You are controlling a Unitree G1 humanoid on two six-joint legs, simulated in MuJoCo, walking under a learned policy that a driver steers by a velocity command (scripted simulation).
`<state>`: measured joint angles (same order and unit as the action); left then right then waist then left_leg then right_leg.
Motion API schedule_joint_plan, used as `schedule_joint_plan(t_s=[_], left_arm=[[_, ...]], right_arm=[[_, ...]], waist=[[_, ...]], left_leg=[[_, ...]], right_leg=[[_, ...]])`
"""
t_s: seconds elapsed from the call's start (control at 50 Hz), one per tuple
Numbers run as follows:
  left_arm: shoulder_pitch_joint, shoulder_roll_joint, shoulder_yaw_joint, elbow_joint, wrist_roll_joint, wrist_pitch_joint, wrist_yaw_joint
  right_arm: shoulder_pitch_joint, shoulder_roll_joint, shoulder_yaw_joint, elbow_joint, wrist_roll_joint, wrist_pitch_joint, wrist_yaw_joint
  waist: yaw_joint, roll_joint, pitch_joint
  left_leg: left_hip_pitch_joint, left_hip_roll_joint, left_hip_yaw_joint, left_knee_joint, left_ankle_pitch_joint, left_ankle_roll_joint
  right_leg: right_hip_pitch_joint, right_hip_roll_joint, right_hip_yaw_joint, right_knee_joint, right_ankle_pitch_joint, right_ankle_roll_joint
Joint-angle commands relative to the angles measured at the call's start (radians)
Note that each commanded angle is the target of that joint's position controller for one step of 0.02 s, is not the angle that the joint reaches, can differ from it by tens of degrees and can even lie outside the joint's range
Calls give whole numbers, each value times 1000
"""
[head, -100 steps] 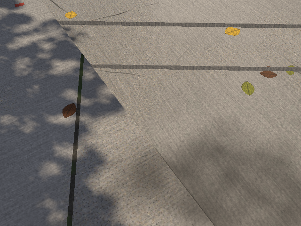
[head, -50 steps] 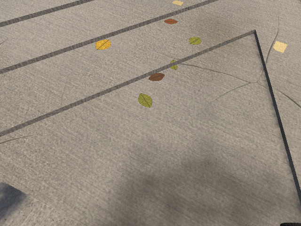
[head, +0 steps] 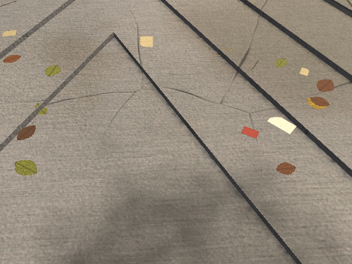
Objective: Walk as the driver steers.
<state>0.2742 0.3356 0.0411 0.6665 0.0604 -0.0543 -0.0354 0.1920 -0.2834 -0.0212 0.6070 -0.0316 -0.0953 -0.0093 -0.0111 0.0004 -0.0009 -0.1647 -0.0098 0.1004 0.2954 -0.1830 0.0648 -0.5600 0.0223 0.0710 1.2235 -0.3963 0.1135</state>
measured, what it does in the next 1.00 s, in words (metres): steps on the spot: right foot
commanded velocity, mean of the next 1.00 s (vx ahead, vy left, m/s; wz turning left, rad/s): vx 0.12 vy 0.00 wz -0.10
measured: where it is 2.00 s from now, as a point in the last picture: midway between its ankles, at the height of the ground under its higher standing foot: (177, 240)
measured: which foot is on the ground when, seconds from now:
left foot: down 0.00-0.84, up 0.86-1.00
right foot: up 0.00-0.18, down 0.20-1.00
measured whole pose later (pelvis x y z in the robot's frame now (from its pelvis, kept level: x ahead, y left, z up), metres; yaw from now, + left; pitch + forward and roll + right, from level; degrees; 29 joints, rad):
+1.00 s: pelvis +0.09 -0.04 -0.02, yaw -4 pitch +1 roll -1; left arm 0.45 0.24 0.02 0.73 0.06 -0.11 -0.01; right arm 0.22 -0.27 -0.04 0.71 -0.08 -0.10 0.03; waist 0.06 0.01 -0.01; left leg -0.50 0.04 0.00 1.05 -0.42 0.05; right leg -0.04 0.02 -0.04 0.39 -0.37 -0.04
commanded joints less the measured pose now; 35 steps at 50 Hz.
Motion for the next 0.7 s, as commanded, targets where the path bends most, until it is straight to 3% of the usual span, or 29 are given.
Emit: schedule_joint_plan(t_s=[0.02, 0.08, 0.12, 0.16, 0.18, 0.2, 0.22, 0.24, 0.26, 0.28, 0.3, 0.34, 0.36, 0.42, 0.56, 0.58, 0.62, 0.64, 0.68, 0.7], left_arm=[[1, 69, 18, -58, -15, -2, -7], [26, 35, 8, -38, -5, 16, -10], [21, 10, -5, -41, 0, 26, -14], [41, 26, -7, -30, -30, 16, -9], [45, 30, -8, -23, -54, 8, -9], [33, 35, -10, -36, -70, -2, -10], [-11, 89, -8, -76, -88, -15, -3], [-93, 149, 9, -104, -81, -20, -2], [-111, 166, 23, -104, -60, -18, -8], [-105, 152, 24, -109, -55, -19, -8], [-112, 121, 15, -118, -59, -15, -8], [-102, 63, -8, -122, -69, -5, -14], [-85, 58, -10, -117, -70, 1, -17], [-72, 73, -5, -109, -64, 10, -19], [-115, 82, -1, -117, -61, -1, -15], [-97, 83, 0, -110, -62, 3, -13], [-87, 126, 21, -112, -41, 10, 4], [-106, 120, 22, -122, -30, 8, 13], [-139, 65, 5, -137, -26, -3, 24], [-144, 46, 0, -135, -25, -10, 26]], right_arm=[[-38, -146, -53, -87, 1, -12, 0], [-37, -127, -54, -79, 24, -17, 32], [-40, -157, -71, -74, 33, -17, 52], [-52, -171, -79, -65, 34, -5, 76], [-69, -137, -65, -58, 34, 2, 93], [-84, -65, -36, -47, 29, 2, 106], [2, -23, -26, -51, 28, 5, 104], [56, -72, -46, -47, 12, -1, 84], [-26, -133, -67, -69, 9, -6, 61], [-76, -152, -75, -87, 11, -9, 47], [-70, -140, -71, -86, 19, -11, 40], [-54, -85, -48, -81, 35, -15, 55], [-56, -74, -42, -80, 38, -17, 68], [-50, -93, -47, -78, 31, -17, 93], [-33, -101, -44, -72, 27, -16, 90], [-15, -100, -43, -65, 28, -13, 89], [20, -150, -66, -60, 9, -8, 72], [31, -157, -71, -57, -1, -10, 62], [62, -144, -69, -43, 0, -21, 45], [95, -138, -67, -28, 4, -25, 35]], waist=[[-1, 72, -42], [12, 74, -36], [5, 89, -33], [18, 62, -40], [36, 52, -50], [53, 62, -78], [-3, -21, -166], [-54, -73, -136], [-25, -58, -91], [-11, -35, -86], [-11, -29, -84], [-1, -15, -64], [13, -16, -58], [22, -16, -58], [17, -10, -52], [19, -8, -46], [9, -3, 13], [-1, 6, 38], [-22, 62, 48], [-35, 110, 38]], left_leg=[[124, 249, -111, -58, 477, 220], [138, 262, -117, 3, 461, 190], [87, 269, -140, 48, 441, 183], [56, 266, -161, 100, 337, 174], [15, 248, -168, 131, 276, 145], [-54, 224, -171, 151, 204, 83], [-82, 152, -103, 185, 55, 0], [-58, 73, -19, 214, -4, -50], [-22, 55, 0, 225, 13, -59], [-1, 63, 4, 235, 50, -38], [-1, 73, -8, 222, 80, -19], [-7, 92, -35, 184, 100, -8], [-12, 96, -43, 181, 114, -6], [-38, 99, -40, 194, 127, -17], [-60, 106, -35, 213, 97, -31], [-63, 106, -34, 201, 5, -28], [-91, 103, -43, 177, -294, 19], [-98, 122, -75, 148, -389, 57], [-24, 208, -204, 59, -457, 140], [44, 291, -314, -4, -463, 192]], right_leg=[[-23, -47, -18, -67, 61, 19], [65, -111, -46, -363, 80, 35], [160, -110, -99, -518, 24, 22], [249, -93, -133, -707, 158, -13], [325, -84, -133, -814, 308, -39], [420, -100, -95, -832, 409, -76], [513, -198, 3, -796, 615, -200], [417, -230, 76, -807, 539, -303], [306, -203, 66, -814, 384, -284], [266, -178, 50, -822, 318, -251], [267, -160, 38, -818, 281, -225], [270, -134, 15, -808, 207, -176], [279, -120, 0, -802, 197, -158], [314, -100, -26, -776, 249, -137], [314, -84, -37, -754, 276, -130], [311, -81, -38, -770, 189, -134], [253, -62, -38, -779, -84, -179], [216, -57, -35, -771, -158, -201], [138, -41, -60, -711, -129, -209], [102, -27, -98, -630, -51, -187]])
